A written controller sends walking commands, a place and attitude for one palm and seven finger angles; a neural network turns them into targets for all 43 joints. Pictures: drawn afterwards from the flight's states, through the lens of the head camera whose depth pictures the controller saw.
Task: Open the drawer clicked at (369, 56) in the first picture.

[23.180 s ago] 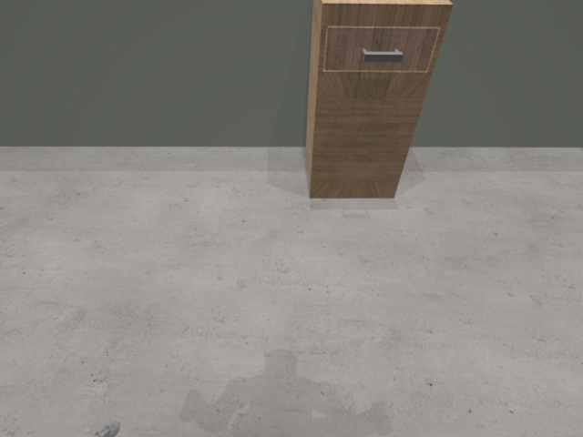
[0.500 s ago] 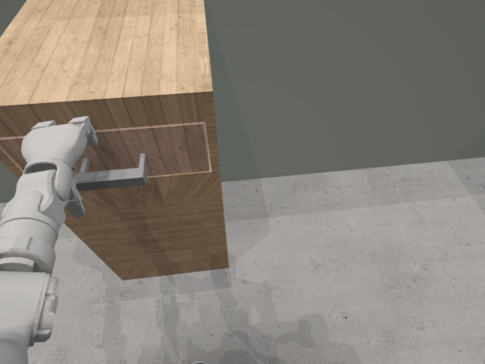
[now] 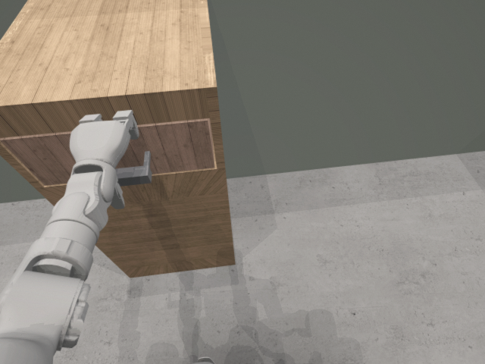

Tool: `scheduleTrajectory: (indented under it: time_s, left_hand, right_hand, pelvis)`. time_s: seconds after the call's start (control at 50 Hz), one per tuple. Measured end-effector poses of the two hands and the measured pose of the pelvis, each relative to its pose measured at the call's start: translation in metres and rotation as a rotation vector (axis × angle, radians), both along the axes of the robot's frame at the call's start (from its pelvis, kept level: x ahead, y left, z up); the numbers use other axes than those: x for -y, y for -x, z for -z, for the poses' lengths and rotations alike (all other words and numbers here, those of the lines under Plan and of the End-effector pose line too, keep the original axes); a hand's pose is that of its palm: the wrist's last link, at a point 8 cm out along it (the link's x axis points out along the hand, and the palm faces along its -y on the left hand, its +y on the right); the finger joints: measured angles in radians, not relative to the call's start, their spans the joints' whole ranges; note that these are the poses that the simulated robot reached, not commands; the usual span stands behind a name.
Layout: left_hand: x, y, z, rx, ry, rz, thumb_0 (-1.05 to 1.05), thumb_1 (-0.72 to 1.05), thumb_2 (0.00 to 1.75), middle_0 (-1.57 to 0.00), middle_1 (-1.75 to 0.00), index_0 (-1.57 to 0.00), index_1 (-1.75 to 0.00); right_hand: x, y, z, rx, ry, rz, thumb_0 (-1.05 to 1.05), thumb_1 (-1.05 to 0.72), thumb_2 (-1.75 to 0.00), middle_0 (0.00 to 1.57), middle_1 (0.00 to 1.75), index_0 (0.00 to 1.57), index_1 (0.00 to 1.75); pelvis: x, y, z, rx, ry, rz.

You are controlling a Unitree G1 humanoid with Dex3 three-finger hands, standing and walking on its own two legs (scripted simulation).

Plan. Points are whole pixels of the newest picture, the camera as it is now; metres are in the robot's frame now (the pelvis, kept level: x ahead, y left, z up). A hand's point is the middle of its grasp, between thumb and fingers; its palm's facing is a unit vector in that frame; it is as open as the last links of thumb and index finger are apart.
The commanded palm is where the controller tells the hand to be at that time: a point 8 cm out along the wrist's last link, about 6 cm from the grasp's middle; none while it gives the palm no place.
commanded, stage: lower the fingers behind the handle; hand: left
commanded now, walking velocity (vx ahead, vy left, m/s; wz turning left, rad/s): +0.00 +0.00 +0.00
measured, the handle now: (117, 168) +0.49 +0.25 +0.00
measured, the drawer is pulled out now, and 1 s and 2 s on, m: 0.00 0.00 0.00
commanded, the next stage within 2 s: close the thumb around the handle in 1.68 s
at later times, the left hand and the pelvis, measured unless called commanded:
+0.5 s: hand (109, 173) +0.45 +0.24 +0.04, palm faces +0.04 -0.08 -1.00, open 13.8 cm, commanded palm +0.43 +0.26 +0.09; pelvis +0.01 -0.01 -0.01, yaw +2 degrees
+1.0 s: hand (87, 191) +0.42 +0.29 +0.01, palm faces -0.10 -0.04 -0.99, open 13.8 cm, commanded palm +0.42 +0.27 +0.06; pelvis +0.00 -0.01 -0.02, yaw +1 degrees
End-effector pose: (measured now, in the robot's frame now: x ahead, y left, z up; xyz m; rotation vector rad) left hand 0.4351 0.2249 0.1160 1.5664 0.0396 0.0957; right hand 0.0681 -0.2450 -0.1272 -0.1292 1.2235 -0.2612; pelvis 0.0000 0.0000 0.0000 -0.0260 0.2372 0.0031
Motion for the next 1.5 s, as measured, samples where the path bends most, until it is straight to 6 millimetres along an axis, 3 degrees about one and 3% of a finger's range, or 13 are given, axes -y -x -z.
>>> scheduleTrajectory:
  time_s: [0.08, 0.16, 0.26, 0.32, 0.44, 0.6, 0.68, 0.76, 0.88, 1.08, 1.16, 1.3, 1.5]
  left_hand:
    - [-0.008, 0.001, -0.009, -0.060, 0.019, -0.053, 0.00, -0.49, 0.30, -0.39, -1.22, -0.42, -1.25]
    - [-0.031, 0.005, -0.014, -0.107, 0.028, -0.117, 0.00, -0.49, 0.30, -0.36, -1.21, -0.39, -1.23]
    - [-0.057, 0.016, 0.001, -0.192, -0.017, -0.124, 0.00, -0.49, 0.30, -0.33, -1.21, -0.35, -1.21]
    - [-0.055, 0.021, 0.016, -0.216, 0.012, -0.054, 0.00, -0.49, 0.30, -0.32, -1.20, -0.34, -1.20]
    - [-0.027, 0.019, 0.030, -0.097, 0.080, 0.115, 0.00, -0.49, 0.30, -0.32, -1.20, -0.33, -1.20]
    - [-0.016, 0.007, 0.026, 0.080, 0.049, 0.029, 0.00, -0.49, 0.30, -0.40, -1.26, -0.34, -1.23]
    - [-0.014, 0.006, 0.022, 0.022, -0.001, -0.055, 0.00, -0.49, 0.30, -0.38, -1.25, -0.35, -1.27]
    - [-0.029, 0.007, 0.025, -0.103, -0.005, -0.156, 0.00, -0.49, 0.30, -0.35, -1.23, -0.35, -1.26]
    - [-0.052, 0.018, 0.040, -0.230, 0.021, -0.116, 0.00, -0.49, 0.30, -0.33, -1.21, -0.33, -1.22]
    - [-0.065, 0.028, 0.054, -0.040, 0.051, 0.006, 0.00, -0.49, 0.30, -0.34, -1.27, -0.32, -1.20]
    - [-0.064, 0.025, 0.062, -0.006, 0.040, -0.041, 0.00, -0.49, 0.30, -0.33, -1.28, -0.32, -1.20]
    - [-0.060, 0.016, 0.078, -0.096, 0.036, -0.105, 0.00, -0.49, 0.30, -0.31, -1.25, -0.32, -1.20]
    - [-0.065, 0.013, 0.078, -0.112, 0.034, -0.044, 0.00, -0.49, 0.30, -0.33, -1.23, -0.32, -1.20]
  right_hand:
    - [-0.002, -0.001, -0.005, 0.029, -0.008, 0.016, 0.00, -0.90, -0.90, 0.21, 0.30, 0.20, 0.30]
    - [0.009, 0.003, -0.011, 0.032, 0.021, 0.020, 0.00, -0.90, -0.90, 0.21, 0.30, 0.20, 0.30]
    - [0.034, 0.017, -0.017, -0.018, 0.088, 0.002, 0.00, -0.90, -0.90, 0.21, 0.30, 0.20, 0.30]
    - [0.048, 0.025, -0.018, -0.071, 0.131, -0.010, 0.00, -0.90, -0.90, 0.21, 0.30, 0.20, 0.30]
    - [0.060, 0.032, -0.018, -0.129, 0.179, -0.007, 0.00, -0.90, -0.90, 0.20, 0.30, 0.20, 0.30]
    - [0.038, 0.021, 0.003, -0.099, 0.083, -0.010, 0.00, -0.90, -0.90, 0.20, 0.30, 0.20, 0.30]
    - [0.019, 0.014, 0.008, -0.070, 0.016, -0.008, 0.00, -0.90, -0.90, 0.20, 0.30, 0.20, 0.30]
    - [0.008, 0.012, 0.004, -0.031, -0.009, 0.010, 0.00, -0.90, -0.90, 0.21, 0.30, 0.20, 0.30]
    - [0.018, 0.025, -0.005, -0.038, 0.052, 0.012, 0.00, -0.90, -0.90, 0.21, 0.30, 0.20, 0.30]
    - [0.044, 0.046, 0.005, -0.170, 0.151, -0.023, 0.00, -0.90, -0.90, 0.20, 0.30, 0.20, 0.30]
    - [0.037, 0.042, 0.010, -0.165, 0.135, -0.031, 0.00, -0.90, -0.90, 0.20, 0.30, 0.20, 0.30]
    - [0.014, 0.037, 0.008, -0.109, 0.096, -0.014, 0.00, -0.90, -0.90, 0.20, 0.30, 0.20, 0.30]
    - [-0.001, 0.053, 0.012, -0.137, 0.089, -0.008, 0.00, -0.90, -0.90, 0.21, 0.30, 0.20, 0.30]
  pelvis:
    - [0.004, 0.000, -0.005, 0.022, -0.006, 0.005]
    - [0.009, -0.001, -0.006, 0.029, -0.007, 0.001]
    - [0.012, -0.002, -0.004, 0.014, -0.001, -0.018]
    - [0.012, -0.004, -0.002, 0.001, 0.004, -0.028]
    - [0.009, -0.007, 0.006, -0.034, 0.012, -0.035]
    - [0.005, -0.005, 0.014, -0.066, 0.014, -0.018]
    - [0.006, -0.002, 0.010, -0.049, 0.007, -0.009]
    - [0.009, 0.000, 0.006, -0.030, 0.001, -0.003]
    - [0.010, 0.001, 0.006, -0.030, 0.008, -0.011]
    - [0.001, 0.004, 0.026, -0.096, 0.033, -0.034]
    - [-0.003, 0.007, 0.030, -0.106, 0.039, -0.037]
    - [-0.008, 0.010, 0.027, -0.103, 0.042, -0.024]
    - [-0.016, 0.009, 0.029, -0.105, 0.046, -0.018]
